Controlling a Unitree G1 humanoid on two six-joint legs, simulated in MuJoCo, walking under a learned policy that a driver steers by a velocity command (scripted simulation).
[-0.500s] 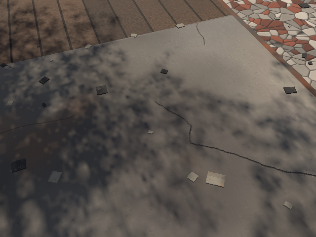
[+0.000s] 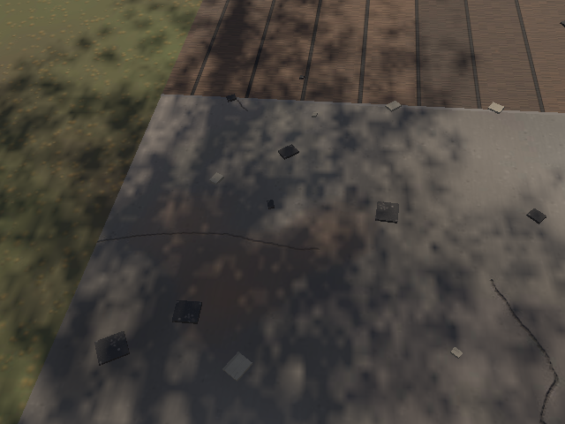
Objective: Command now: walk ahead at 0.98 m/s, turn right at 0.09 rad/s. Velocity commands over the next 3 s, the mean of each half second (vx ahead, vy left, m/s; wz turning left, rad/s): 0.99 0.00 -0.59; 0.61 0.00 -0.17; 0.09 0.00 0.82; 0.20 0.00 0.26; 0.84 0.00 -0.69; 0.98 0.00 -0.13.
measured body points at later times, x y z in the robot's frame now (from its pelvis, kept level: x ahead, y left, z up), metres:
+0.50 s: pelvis +0.47 -0.10 +0.01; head +0.49 -0.10 +0.46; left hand +0.57 +0.18 -0.12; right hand +0.57 -0.37 -0.08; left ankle +0.45 +0.09 -0.59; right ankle +0.48 -0.11 -0.71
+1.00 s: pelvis +0.87 -0.19 +0.03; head +0.92 -0.22 +0.47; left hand +1.18 -0.07 -0.05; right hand +0.79 -0.47 -0.10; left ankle +0.96 -0.15 -0.71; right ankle +0.86 -0.35 -0.64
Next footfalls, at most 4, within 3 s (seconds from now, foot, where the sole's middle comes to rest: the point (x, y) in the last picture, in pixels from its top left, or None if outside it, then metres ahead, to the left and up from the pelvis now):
0.36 right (390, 398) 0.52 -0.12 -0.75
0.76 left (401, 232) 0.99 -0.17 -0.75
1.18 right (479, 214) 1.07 -0.39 -0.75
1.62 left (380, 223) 1.02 -0.11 -0.75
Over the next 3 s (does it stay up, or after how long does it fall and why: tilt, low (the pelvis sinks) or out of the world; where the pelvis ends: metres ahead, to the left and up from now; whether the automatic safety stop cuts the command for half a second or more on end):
stays up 1.75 -0.43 0.01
